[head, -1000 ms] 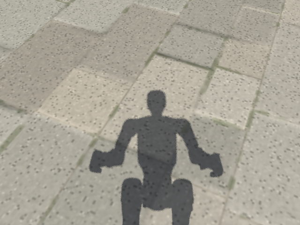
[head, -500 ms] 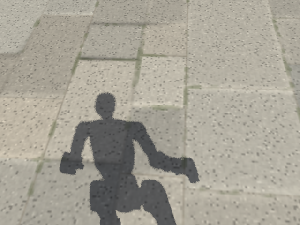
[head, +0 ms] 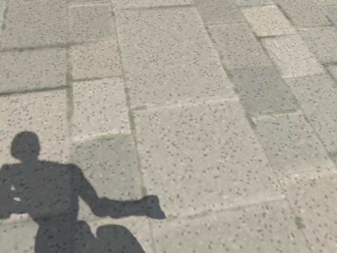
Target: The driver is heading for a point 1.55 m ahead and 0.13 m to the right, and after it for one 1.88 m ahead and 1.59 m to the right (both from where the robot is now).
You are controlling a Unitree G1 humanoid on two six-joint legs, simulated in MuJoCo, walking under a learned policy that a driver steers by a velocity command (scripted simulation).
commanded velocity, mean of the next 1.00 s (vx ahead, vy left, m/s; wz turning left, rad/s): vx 0.11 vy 0.00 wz -0.36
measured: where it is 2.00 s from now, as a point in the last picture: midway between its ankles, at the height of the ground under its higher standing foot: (221, 207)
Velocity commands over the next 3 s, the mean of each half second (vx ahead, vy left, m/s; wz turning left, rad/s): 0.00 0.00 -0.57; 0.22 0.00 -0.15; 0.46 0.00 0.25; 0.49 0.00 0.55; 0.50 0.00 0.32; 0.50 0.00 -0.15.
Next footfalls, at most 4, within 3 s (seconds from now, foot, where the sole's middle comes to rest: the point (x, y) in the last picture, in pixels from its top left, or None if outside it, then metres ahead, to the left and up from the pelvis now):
0.32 right None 0.02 -0.15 -0.78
0.78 left None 0.08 0.06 -0.78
1.22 right None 0.30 -0.30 -0.78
1.74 left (191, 210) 0.64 -0.10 -0.78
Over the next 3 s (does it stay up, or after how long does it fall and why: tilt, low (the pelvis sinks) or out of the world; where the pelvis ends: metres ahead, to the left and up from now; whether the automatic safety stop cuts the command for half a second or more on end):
stays up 1.13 -0.04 0.01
